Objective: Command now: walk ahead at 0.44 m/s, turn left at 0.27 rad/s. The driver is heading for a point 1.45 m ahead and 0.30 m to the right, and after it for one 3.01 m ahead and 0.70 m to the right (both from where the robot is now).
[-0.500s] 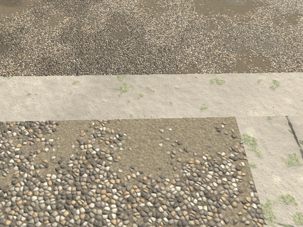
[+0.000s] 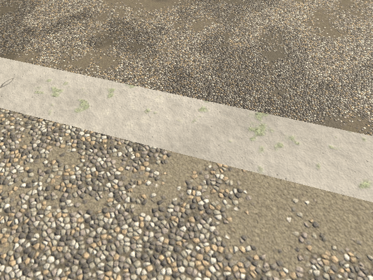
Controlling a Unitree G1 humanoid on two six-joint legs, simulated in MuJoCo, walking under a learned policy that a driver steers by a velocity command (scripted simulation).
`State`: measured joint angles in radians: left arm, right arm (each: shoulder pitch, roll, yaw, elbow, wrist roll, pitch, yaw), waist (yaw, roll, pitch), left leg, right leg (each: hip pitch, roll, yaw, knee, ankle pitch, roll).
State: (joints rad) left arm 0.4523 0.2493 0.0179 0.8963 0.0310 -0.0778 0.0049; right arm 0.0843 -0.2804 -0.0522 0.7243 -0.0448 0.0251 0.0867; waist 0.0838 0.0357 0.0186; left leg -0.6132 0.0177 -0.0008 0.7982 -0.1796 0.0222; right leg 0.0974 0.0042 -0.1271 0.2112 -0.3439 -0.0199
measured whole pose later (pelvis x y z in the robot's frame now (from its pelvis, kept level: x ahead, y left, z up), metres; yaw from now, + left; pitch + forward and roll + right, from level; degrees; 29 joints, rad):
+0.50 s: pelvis +0.26 +0.03 +0.00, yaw -10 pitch +0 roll +1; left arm 0.13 0.24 0.04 0.85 0.03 -0.01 -0.06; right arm 0.41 -0.21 -0.03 0.94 -0.02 -0.09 -0.01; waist -0.03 -0.03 0.06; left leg 0.08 -0.05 0.24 0.21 -0.31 0.05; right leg -0.66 -0.07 -0.06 0.77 -0.01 -0.07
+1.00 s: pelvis +0.53 -0.05 +0.01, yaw -27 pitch +1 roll +0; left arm 0.39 0.26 0.07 0.90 0.00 -0.05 0.00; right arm 0.08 -0.26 -0.02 0.74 -0.05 -0.02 0.02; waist 0.06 0.04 0.05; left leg -0.67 0.12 -0.03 0.79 -0.07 -0.05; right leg -0.05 0.16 0.11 0.29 -0.25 -0.13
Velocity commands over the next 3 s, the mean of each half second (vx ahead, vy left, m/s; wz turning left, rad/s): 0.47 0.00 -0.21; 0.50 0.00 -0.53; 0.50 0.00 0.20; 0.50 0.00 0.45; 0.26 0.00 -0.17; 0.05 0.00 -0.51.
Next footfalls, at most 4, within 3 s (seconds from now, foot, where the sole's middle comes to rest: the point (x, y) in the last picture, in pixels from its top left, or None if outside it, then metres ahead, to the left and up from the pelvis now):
0.10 left None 0.20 0.11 -0.77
0.64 right None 0.48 -0.08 -0.77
1.16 left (238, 193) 0.83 -0.08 -0.77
1.74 right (287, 161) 1.00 -0.29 -0.77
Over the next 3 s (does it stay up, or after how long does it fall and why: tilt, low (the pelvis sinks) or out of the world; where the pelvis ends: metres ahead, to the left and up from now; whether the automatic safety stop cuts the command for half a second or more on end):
stays up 0.94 -0.12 0.00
